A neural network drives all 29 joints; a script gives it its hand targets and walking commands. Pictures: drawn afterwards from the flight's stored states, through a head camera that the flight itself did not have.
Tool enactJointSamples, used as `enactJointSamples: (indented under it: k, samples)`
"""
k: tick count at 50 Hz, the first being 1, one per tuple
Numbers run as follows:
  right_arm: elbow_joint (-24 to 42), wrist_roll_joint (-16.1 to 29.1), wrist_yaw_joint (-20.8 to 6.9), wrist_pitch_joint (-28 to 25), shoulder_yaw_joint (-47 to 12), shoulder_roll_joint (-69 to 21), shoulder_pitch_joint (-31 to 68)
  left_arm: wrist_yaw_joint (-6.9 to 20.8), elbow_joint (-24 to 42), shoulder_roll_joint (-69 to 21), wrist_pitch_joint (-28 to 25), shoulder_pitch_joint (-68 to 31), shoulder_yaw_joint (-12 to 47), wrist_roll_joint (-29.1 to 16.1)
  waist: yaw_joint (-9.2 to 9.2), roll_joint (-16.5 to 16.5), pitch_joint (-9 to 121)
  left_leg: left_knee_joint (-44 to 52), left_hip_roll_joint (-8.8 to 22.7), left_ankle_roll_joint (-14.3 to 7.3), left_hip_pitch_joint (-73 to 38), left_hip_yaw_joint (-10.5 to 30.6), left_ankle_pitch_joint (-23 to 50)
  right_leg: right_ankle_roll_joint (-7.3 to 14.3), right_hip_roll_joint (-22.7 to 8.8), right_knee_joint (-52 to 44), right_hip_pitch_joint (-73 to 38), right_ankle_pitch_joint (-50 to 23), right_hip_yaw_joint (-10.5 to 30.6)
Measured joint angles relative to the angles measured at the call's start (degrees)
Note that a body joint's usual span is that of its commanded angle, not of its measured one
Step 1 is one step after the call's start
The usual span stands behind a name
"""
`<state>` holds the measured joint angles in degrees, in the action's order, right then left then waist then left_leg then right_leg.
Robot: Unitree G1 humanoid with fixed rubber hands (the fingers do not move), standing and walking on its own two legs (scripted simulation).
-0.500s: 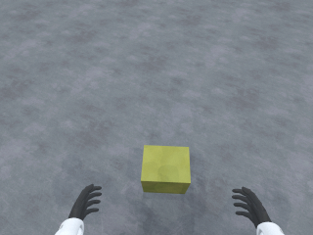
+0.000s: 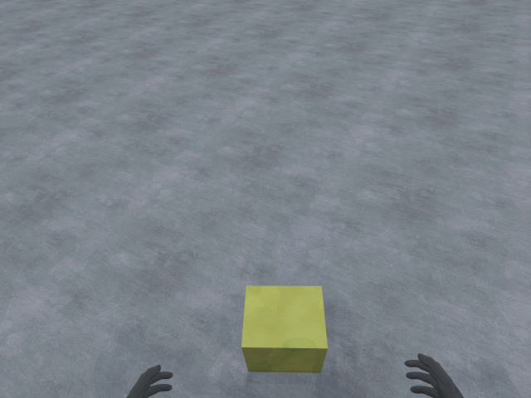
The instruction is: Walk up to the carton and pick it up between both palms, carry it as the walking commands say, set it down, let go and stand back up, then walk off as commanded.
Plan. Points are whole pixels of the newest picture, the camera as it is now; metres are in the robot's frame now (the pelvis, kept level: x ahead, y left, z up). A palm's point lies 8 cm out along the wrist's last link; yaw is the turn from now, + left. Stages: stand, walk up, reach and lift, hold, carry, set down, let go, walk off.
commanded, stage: stand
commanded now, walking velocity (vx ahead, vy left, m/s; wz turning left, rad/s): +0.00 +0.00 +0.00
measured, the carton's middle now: (284, 330) +0.47 -0.01 -0.65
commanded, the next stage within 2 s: walk off in 1.78 s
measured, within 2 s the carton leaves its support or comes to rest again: neither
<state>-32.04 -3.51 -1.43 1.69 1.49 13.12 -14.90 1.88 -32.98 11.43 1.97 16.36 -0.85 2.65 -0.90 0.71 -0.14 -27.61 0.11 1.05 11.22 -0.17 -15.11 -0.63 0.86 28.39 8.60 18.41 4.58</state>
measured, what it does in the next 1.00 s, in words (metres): stands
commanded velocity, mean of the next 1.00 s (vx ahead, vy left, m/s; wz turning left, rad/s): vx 0.00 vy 0.00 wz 0.00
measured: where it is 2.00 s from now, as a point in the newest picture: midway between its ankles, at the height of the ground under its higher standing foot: outside the picture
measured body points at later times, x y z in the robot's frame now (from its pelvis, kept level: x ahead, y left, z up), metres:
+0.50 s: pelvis +0.05 -0.01 -0.01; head +0.02 +0.00 +0.44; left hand +0.10 +0.24 -0.14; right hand +0.06 -0.27 -0.15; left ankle +0.00 +0.13 -0.74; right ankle -0.03 -0.13 -0.74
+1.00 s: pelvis +0.02 +0.00 -0.01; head +0.00 -0.01 +0.44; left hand +0.02 +0.22 -0.16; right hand -0.04 -0.23 -0.16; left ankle +0.00 +0.13 -0.74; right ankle -0.03 -0.12 -0.74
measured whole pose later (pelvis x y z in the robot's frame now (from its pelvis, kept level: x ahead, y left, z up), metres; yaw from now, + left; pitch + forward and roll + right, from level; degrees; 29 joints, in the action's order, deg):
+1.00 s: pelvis +0.02 +0.00 -0.01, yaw -4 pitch +2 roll +0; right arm -61.5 -1.7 2.0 0.3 0.7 10.1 -25.1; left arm -2.1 -58.0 9.5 -0.6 25.9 1.5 1.4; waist -1.2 0.2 6.9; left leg -31.1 2.3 1.1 13.9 -4.1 -19.4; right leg 0.4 3.0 32.0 12.9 21.1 8.4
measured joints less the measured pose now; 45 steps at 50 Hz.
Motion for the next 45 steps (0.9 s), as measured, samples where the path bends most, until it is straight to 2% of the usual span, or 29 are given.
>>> enactJointSamples:
  k: [4, 10, 33, 45]
  samples:
    - [-7.41, 0.36, 1.07, -3.9, 0.84, 0.93, -3.24, -0.85, -4.91, 1.01, -4.3, 2.78, 0.03, -0.49, 0.36, -0.26, 5.87, -2.52, 0.6, -0.04, 3.47, -0.59, -2.45, 0.48, 0.67, 2.2, 3.58, 2.0, 0.58]
    - [-12.66, 1.46, 1.81, -5.67, 1.21, 1.46, -6.15, -1.64, -9.37, 2.26, -5.72, 5.05, 0.12, -0.83, 0.04, -0.51, 10.06, -3.72, 1.46, 0.38, 4.49, -1.27, -4.67, 0.99, 1.5, 2.88, 4.71, 3.54, 1.28]
    - [-22.4, 2.67, 3.54, -3.62, -0.87, -1.08, -8.83, -3.48, -20.08, 0.4, -3.88, 9.46, 1.6, -1.69, 0.54, -1.54, 9.02, -4.85, 2.19, 0.26, 3.38, -3.23, -6.61, 1.37, 2.22, 4.37, 4.5, 4.94, 3.19]
    - [-27.1, 1.93, 3.79, -1.38, -1.16, -2.52, -9.1, -4.06, -23.97, -0.94, -2.36, 9.66, 2.02, -1.08, 0.0, -0.09, 7.99, -4.24, 2.05, 0.07, 2.54, -3.67, -5.2, 1.12, 2.09, 4.38, 4.09, 3.73, 3.61]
